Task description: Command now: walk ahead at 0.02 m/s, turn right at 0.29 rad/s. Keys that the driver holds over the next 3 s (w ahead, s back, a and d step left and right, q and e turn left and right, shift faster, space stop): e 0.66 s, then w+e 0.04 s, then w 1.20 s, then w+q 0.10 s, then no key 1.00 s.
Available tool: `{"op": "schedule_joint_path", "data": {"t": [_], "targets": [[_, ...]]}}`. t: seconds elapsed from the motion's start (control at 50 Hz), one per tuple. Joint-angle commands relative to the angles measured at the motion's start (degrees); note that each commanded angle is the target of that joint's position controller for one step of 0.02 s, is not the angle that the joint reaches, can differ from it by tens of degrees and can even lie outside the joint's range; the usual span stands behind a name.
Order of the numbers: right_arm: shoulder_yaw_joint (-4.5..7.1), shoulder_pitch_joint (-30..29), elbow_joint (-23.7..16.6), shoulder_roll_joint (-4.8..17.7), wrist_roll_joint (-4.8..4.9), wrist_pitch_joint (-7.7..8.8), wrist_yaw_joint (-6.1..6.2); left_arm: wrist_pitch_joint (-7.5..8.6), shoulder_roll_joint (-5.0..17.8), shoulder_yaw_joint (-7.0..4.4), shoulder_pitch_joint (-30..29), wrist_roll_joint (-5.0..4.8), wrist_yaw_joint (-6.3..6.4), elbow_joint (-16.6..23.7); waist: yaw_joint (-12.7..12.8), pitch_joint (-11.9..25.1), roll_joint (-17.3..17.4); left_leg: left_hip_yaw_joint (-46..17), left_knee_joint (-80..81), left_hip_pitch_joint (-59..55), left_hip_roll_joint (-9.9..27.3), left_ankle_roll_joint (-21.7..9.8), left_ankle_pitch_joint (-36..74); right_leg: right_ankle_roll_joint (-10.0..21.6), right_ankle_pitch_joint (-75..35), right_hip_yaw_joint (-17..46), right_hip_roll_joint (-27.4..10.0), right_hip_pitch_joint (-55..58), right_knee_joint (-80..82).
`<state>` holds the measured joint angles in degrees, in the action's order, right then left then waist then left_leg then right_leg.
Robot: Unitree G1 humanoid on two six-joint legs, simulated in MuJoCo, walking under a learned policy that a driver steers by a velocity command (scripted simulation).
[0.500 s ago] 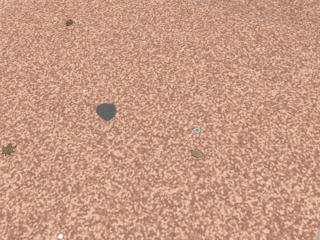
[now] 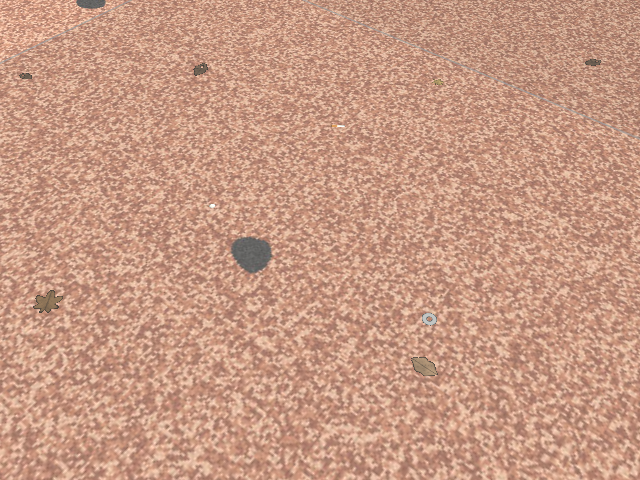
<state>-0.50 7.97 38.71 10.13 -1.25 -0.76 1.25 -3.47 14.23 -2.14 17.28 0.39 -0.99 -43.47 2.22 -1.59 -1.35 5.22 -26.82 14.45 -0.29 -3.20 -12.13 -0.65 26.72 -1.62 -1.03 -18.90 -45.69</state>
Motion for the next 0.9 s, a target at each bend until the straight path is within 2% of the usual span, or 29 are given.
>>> {"op": "schedule_joint_path", "data": {"t": [0.02,0.08,0.1,0.12,0.14,0.16,0.18,0.2,0.22,0.24,0.26,0.28,0.36,0.44,0.5,0.54,0.56,0.58,0.6,0.62,0.64,0.66,0.7,0.72,0.76,0.84,0.9], "targets": [[3.75,2.4,-2.04,10.39,-0.13,-0.02,0.44,0.58,4.52,-1.4,-0.5,-0.07,0.08,4.49,-2.68,4.69,8.9,-10.47,5.37,-6.99,16.44,-9.43,22.27,0.48,0.96,-1.1,0.24,-2.54,0.41],[4.44,1.25,-1.59,11.05,0.04,-0.38,0.49,0.88,3.67,-1.35,0.79,-0.17,-0.01,4.96,-1.55,5.3,8.43,-9.24,3.03,-5.56,16.59,-8.44,20.15,1.85,-2.18,-2.96,0.84,1.25,6.94],[4.74,0.29,-1.51,11.47,0.32,-0.58,0.55,1.17,3.27,-1.25,2.19,-0.09,-0.08,4.75,-0.34,5.4,7.91,-7.77,1.12,-3.89,15.73,-6.78,17.62,2.67,-6.77,-3.75,1.4,4.53,12.77],[5.07,0.64,-1.13,11.57,0.28,-0.68,0.58,1.67,4.31,-1.38,2.61,0.41,-0.15,5.01,0.24,4.46,5.48,-5.75,-2.24,-0.69,13.78,-3.55,11.08,3.88,-12.84,-0.52,0.63,7.36,19.96],[4.77,1.39,-1.95,9.28,0.15,-0.95,0.45,2.41,9.39,-2.48,3.72,1.53,0.15,5.47,-0.58,4.01,-5.47,-0.67,-13.78,6.93,8.16,0.91,-0.03,6.55,-18.6,14.6,-8.9,10.8,27.25],[4.02,-2.07,-4.91,7.52,0.85,-1.48,0.59,2.16,16.07,-4.6,4.74,0.91,0.33,5.59,1.21,-1.05,-17.11,1.41,-21.28,18.29,-2.88,3.88,-20.59,14.59,-35.23,31.11,-19.65,9.19,29.99],[4.06,-3.41,-4.66,8.07,0.06,-1.94,0.61,2.04,14.83,-4.6,7.25,1.18,0.72,5.35,2.35,-0.98,-11.59,-4.92,-31.88,19.32,-1.3,3.86,-23.95,18.78,-38.65,30.94,-21.01,9.1,30.21],[4.19,-2.19,-3.79,8.11,0.3,-2.07,0.21,1.85,12.63,-4.08,4.69,0.52,1.06,5.58,0.37,-0.78,-6.78,-6.95,-35.65,19.28,-0.46,3.87,-19.73,18.63,-35.88,25.72,-17.86,8.48,29.1],[4.42,-1.22,-3.02,8.69,0.56,-1.79,-0.07,1.49,11.4,-3.71,0.38,0.27,1.26,6.39,-1.74,-1.2,-3.97,-7.61,-35.08,18.96,0.26,3.88,-15.18,16.13,-32.2,21.52,-13.86,7.55,28.96],[4.78,-0.56,-2.73,9.78,0.0,-1.52,-0.25,1.45,10.65,-3.5,-2.55,-0.11,1.44,7.15,-2.73,-0.67,-4.12,-7.23,-34.48,19.26,0.1,4.06,-12.02,14.45,-32.95,19.46,-11.33,8.77,28.35],[4.85,0.76,-1.84,10.09,-0.54,-1.36,-0.45,1.51,9.74,-3.35,-3.74,-0.18,1.4,7.66,-2.86,1.44,-4.21,-6.58,-34.52,18.26,-0.39,4.57,-10.43,13.9,-36.35,17.67,-9.48,10.36,27.32],[4.79,1.53,-1.45,9.9,-0.58,-1.36,-0.65,1.56,9.62,-3.35,-3.1,-0.23,1.24,7.59,-2.58,3.07,-3.77,-6.31,-33.6,17.61,-0.74,5.08,-9.95,13.67,-37.87,17.11,-8.79,11.72,26.6],[4.11,-0.31,-2.55,9.09,-0.01,-1.75,-0.55,1.4,10.88,-4.08,0.62,-0.14,1.12,6.89,-0.02,3.59,-4.63,-6.93,-25.89,18.4,-0.86,5.82,-10.21,14.39,-32.5,20.53,-9.06,15.17,25.74],[3.74,-0.83,-3.62,9.56,0.15,-1.37,-0.13,0.84,12.22,-4.65,-0.42,0.6,0.73,7.56,0.79,3.25,-6.22,-6.98,-18.32,13.17,-2.04,5.17,-11.55,14.31,-28.35,24.27,-8.29,11.18,24.65],[3.69,1.63,-3.81,10.26,0.76,-0.71,0.34,0.63,12.78,-4.93,-3.32,0.69,0.18,8.28,-0.34,3.88,-7.03,-6.95,-11.99,6.86,-3.39,4.07,-11.69,12.88,-32.06,27.39,-7.38,8.11,23.15],[3.54,5.77,-3.1,9.9,0.74,0.01,0.88,0.65,12.37,-4.84,-6.74,0.03,0.04,8.86,-3.27,4.25,-6.57,-6.77,-0.59,-1.05,-3.85,3.03,-5.86,9.77,-30.68,28.03,-4.97,4.51,20.93],[3.87,7.72,-2.69,11.25,0.32,0.54,1.37,0.87,11.1,-4.5,-7.73,-0.42,0.23,9.36,-4.23,4.5,-4.67,-9.45,6.59,-6.73,-0.75,2.09,-2.29,6.75,-23.56,26.93,-2.41,0.41,18.54],[4.67,8.2,-3.38,15.96,-0.53,0.79,1.89,1.18,7.18,-3.54,-5.67,-0.53,0.28,10.08,-2.89,5.25,6.14,-22.31,13.25,-11.28,12.71,-1.2,-6.39,3.25,-7.98,19.92,3.0,-5.69,8.68],[5.87,4.62,-4.1,20.88,-0.62,0.31,1.42,1.15,7.47,-3.7,-4.1,0.19,0.72,10.62,-1.57,2.92,17.57,-35.1,14.97,-8.01,23.15,-8.85,2.69,1.16,7.38,7.4,11.79,-13.65,-2.58],[5.34,4.86,-4.69,17.38,-0.74,0.19,0.93,0.91,11.29,-4.57,-4.23,1.79,0.87,9.33,-2.03,2.64,10.51,-32.69,13.52,-4.67,23.78,-11.88,6.89,0.67,6.93,8.31,6.79,-12.35,-13.54],[4.16,2.13,-5.18,13.57,-0.25,0.31,0.71,0.7,11.6,-4.98,-4.08,1.42,0.43,8.17,-0.55,1.67,6.75,-26.6,12.72,-2.16,20.03,-11.05,8.53,0.49,3.32,8.53,6.04,-10.82,-17.57],[3.63,-0.59,-5.66,11.93,-0.27,0.28,0.61,0.3,11.26,-5.01,-2.85,1.09,-0.07,7.16,0.75,0.97,6.04,-20.37,11.99,-1.0,16.1,-9.19,10.27,-0.13,-0.14,7.47,5.42,-9.67,-20.42],[3.8,0.53,-5.45,12.17,-0.73,0.61,0.76,-0.13,10.51,-4.58,-2.27,0.95,-1.64,6.83,-0.48,2.38,10.62,-15.4,13.85,-5.51,11.81,-6.99,-2.79,-0.94,-5.19,5.01,4.17,-12.75,-20.42],[4.02,2.93,-4.87,12.49,-0.73,0.72,0.58,-0.15,10.23,-4.29,-3.91,0.98,-2.2,7.18,-2.24,2.25,11.25,-16.0,15.1,-7.18,11.63,-6.91,-8.64,-1.24,-5.49,4.52,4.18,-13.99,-18.67],[4.61,7.31,-3.28,13.55,-0.42,1.25,0.27,-0.07,9.33,-3.77,-7.61,1.14,-2.85,8.26,-4.69,1.59,10.33,-18.08,16.68,-11.12,13.27,-7.59,-14.88,-1.29,-5.23,5.18,4.44,-16.36,-14.07],[5.17,9.84,-1.03,14.09,-0.5,2.54,-0.67,0.92,6.6,-2.33,-9.03,1.65,-2.9,7.82,-5.22,0.34,9.95,-16.37,17.83,-10.8,14.51,-7.54,-15.97,0.13,-4.04,3.84,3.67,-11.6,-1.36],[5.65,9.85,0.32,15.07,-0.73,2.58,-1.49,1.97,5.92,-1.38,-9.19,1.26,-2.62,7.4,-4.8,-0.78,11.33,-13.05,17.1,-3.59,13.5,-7.51,-15.38,2.38,-0.11,-0.68,3.73,-0.58,10.06]]}}
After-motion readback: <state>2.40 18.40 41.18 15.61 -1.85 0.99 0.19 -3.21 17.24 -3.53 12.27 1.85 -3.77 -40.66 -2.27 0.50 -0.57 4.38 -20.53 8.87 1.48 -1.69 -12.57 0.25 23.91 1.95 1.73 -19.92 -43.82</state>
